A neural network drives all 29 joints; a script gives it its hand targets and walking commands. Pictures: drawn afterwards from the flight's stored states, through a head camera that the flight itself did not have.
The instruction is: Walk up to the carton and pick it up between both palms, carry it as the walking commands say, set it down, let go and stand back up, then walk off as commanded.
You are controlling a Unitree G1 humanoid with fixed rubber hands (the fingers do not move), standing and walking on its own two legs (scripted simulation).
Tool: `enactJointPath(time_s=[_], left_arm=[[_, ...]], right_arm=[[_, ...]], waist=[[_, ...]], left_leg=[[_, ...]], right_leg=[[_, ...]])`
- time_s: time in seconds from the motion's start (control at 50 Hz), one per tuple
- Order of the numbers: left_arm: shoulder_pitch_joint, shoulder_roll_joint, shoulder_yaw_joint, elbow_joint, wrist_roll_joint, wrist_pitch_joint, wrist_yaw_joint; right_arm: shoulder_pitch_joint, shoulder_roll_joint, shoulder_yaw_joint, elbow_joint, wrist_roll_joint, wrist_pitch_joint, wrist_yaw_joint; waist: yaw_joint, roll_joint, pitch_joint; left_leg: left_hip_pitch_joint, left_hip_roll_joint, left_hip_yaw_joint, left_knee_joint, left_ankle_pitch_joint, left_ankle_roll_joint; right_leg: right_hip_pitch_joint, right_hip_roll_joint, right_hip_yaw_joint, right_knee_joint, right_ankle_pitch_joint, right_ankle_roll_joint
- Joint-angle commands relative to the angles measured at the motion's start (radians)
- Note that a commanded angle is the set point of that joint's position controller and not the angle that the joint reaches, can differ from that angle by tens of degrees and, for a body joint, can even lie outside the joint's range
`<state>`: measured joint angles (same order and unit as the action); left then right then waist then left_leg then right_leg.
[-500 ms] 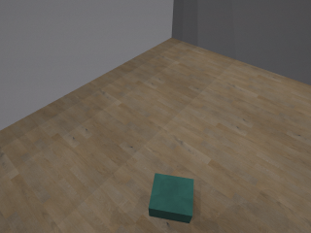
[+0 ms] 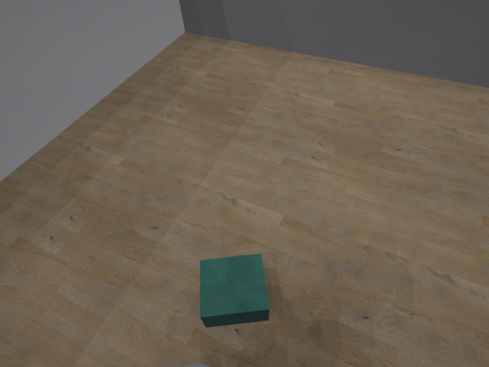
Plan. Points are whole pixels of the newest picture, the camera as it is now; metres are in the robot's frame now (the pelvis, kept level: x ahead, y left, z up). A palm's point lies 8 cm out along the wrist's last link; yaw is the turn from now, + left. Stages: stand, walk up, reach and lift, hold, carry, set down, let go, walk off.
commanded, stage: stand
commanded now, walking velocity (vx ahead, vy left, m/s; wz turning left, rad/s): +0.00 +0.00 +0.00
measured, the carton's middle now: (234, 289) +0.49 +0.10 -0.69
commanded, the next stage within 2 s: none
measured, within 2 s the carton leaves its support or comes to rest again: neither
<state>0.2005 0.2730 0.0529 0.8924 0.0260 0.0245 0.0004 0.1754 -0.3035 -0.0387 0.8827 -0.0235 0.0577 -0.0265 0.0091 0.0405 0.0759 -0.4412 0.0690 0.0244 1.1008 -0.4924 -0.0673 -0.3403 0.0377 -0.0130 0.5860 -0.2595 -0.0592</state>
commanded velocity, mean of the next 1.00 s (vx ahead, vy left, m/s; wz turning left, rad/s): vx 0.00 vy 0.00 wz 0.00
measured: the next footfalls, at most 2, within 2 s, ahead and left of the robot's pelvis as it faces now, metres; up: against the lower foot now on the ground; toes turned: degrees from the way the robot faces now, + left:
left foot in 0.26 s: +0.05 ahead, +0.13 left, +0.00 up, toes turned -2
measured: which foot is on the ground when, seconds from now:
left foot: up 0.00-0.24, down 0.26-1.00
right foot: down 0.00-1.00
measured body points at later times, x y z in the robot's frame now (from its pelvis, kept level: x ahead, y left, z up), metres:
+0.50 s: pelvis +0.02 +0.03 +0.01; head +0.03 +0.03 +0.46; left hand +0.09 +0.28 -0.14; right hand +0.06 -0.23 -0.12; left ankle +0.01 +0.14 -0.73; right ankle +0.01 -0.10 -0.73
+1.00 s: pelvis +0.03 +0.02 +0.02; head +0.04 +0.02 +0.47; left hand +0.05 +0.26 -0.14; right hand +0.02 -0.22 -0.14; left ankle +0.01 +0.14 -0.73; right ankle +0.01 -0.10 -0.73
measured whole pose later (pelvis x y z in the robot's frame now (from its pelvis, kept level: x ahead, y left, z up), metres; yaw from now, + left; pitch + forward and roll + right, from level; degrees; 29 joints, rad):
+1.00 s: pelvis +0.03 +0.02 +0.02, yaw -4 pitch -1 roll +0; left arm 0.25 0.18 0.00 1.15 0.01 0.00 0.04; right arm 0.27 -0.20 0.00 1.09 -0.01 0.00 -0.03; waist 0.00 0.00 0.03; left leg -0.10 0.01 0.05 0.37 -0.24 0.01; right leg -0.14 0.02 0.05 0.37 -0.22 0.00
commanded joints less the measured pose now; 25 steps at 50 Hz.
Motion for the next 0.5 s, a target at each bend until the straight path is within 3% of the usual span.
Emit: enactJointPath(time_s=[0.0, 0.04, 0.14, 0.18, 0.2, 0.22, 0.24, 0.26, 0.28, 0.32, 0.36, 0.4, 0.42, 0.48], left_arm=[[0.02, 0.142, 0.025, -0.043, 0.003, -0.003, 0.014], [0.049, 0.15, 0.025, -0.024, 0.006, -0.006, 0.015], [0.011, 0.142, 0.019, -0.011, 0.009, 0.007, 0.015], [-0.001, 0.135, 0.015, 0.0, 0.004, 0.011, 0.015], [-0.007, 0.124, 0.01, 0.007, -0.005, 0.011, 0.016], [0.011, 0.1, 0.004, 0.015, -0.012, 0.007, 0.016], [0.039, 0.05, -0.009, 0.017, -0.014, 0.001, 0.014], [0.039, 0.02, -0.014, 0.013, -0.021, 0.0, 0.016], [0.021, 0.062, -0.005, 0.028, -0.011, 0.005, 0.018], [0.014, 0.048, -0.009, 0.046, -0.01, 0.002, 0.011], [0.03, 0.045, -0.013, 0.064, -0.002, -0.006, 0.008], [0.045, 0.066, -0.012, 0.081, 0.0, -0.017, 0.015], [0.05, 0.069, -0.011, 0.101, -0.011, -0.018, 0.016], [0.059, 0.053, -0.019, 0.133, -0.012, -0.021, 0.022]], right_arm=[[0.045, -0.072, -0.015, -0.034, 0.001, -0.008, 0.003], [0.038, -0.051, -0.012, -0.036, 0.01, -0.007, 0.0], [0.044, -0.029, -0.006, -0.025, 0.017, -0.011, -0.007], [0.081, -0.017, -0.003, -0.008, 0.018, -0.02, -0.012], [0.108, -0.011, -0.001, 0.005, 0.015, -0.029, -0.015], [0.118, -0.033, -0.002, 0.008, 0.0, -0.041, -0.019], [0.135, -0.08, -0.005, 0.008, -0.015, -0.054, -0.021], [0.047, -0.144, -0.015, -0.003, -0.004, -0.054, -0.017], [-0.012, -0.095, -0.005, -0.019, -0.006, -0.059, -0.009], [-0.035, -0.043, 0.011, -0.012, -0.001, -0.067, -0.005], [0.013, -0.064, 0.007, 0.015, 0.007, -0.071, -0.008], [0.063, -0.073, 0.004, 0.029, 0.008, -0.077, -0.003], [0.083, -0.049, 0.007, 0.045, 0.013, -0.077, -0.002], [0.077, -0.045, 0.005, 0.064, 0.015, -0.069, -0.004]], waist=[[-0.001, -0.156, -0.126], [0.01, -0.15, -0.126], [0.016, -0.199, -0.097], [-0.004, -0.177, -0.095], [-0.023, -0.156, -0.094], [-0.025, -0.11, -0.094], [-0.014, 0.032, -0.116], [0.023, 0.17, -0.062], [0.018, 0.13, -0.052], [0.027, 0.1, -0.028], [0.021, 0.088, -0.037], [-0.004, 0.05, -0.066], [-0.01, 0.003, -0.067], [-0.007, -0.02, -0.054]], left_leg=[[0.005, 0.001, -0.018, -0.057, 0.046, 0.001], [0.018, -0.019, -0.008, -0.152, 0.031, 0.004], [0.132, -0.056, 0.011, -0.384, 0.074, 0.017], [0.209, -0.064, 0.017, -0.545, 0.148, 0.032], [0.29, -0.064, 0.018, -0.693, 0.245, 0.046], [0.373, -0.018, -0.038, -0.787, 0.318, 0.057], [0.426, 0.164, -0.229, -0.897, 0.28, 0.083], [0.276, 0.275, -0.347, -0.93, 0.307, 0.176], [0.196, 0.265, -0.313, -0.914, 0.258, 0.216], [0.19, 0.169, -0.208, -0.886, 0.273, 0.18], [0.241, 0.117, -0.15, -0.844, 0.372, 0.139], [0.257, 0.089, -0.132, -0.816, 0.422, 0.11], [0.291, 0.061, -0.107, -0.818, 0.416, 0.1], [0.333, 0.047, -0.082, -0.793, 0.412, 0.099]], right_leg=[[0.119, -0.239, 0.251, -0.249, 0.407, -0.093], [0.146, -0.243, 0.258, -0.257, 0.377, -0.107], [0.098, -0.236, 0.294, -0.284, 0.199, -0.116], [0.086, -0.228, 0.299, -0.255, 0.201, -0.102], [0.057, -0.216, 0.29, -0.229, 0.187, -0.079], [0.006, -0.191, 0.286, -0.217, 0.148, -0.036], [-0.04, -0.12, 0.212, -0.106, 0.037, 0.007], [-0.035, -0.016, 0.111, -0.082, -0.094, 0.04], [0.063, -0.049, 0.098, -0.006, -0.14, 0.048], [0.101, -0.05, 0.087, -0.064, -0.037, 0.053], [0.145, -0.062, 0.086, -0.182, 0.114, 0.066], [0.209, -0.109, 0.122, -0.208, 0.204, 0.074], [0.179, -0.101, 0.128, -0.204, 0.198, 0.065], [0.154, -0.109, 0.134, -0.246, 0.209, 0.053]])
